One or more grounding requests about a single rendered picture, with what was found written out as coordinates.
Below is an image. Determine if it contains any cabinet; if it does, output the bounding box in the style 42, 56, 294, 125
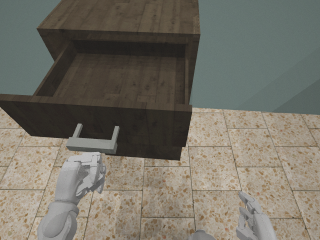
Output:
36, 0, 201, 161

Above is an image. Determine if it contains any robot right shin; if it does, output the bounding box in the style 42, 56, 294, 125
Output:
195, 229, 206, 233

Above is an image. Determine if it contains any handle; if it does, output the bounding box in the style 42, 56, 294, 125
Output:
65, 123, 120, 154

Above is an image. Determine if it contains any left robot hand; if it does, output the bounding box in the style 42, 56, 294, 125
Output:
54, 152, 107, 206

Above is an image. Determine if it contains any drawer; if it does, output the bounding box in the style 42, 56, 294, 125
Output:
0, 38, 193, 147

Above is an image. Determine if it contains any right robot hand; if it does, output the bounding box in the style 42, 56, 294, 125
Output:
236, 191, 278, 240

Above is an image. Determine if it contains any robot left forearm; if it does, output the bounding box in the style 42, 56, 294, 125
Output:
37, 201, 80, 240

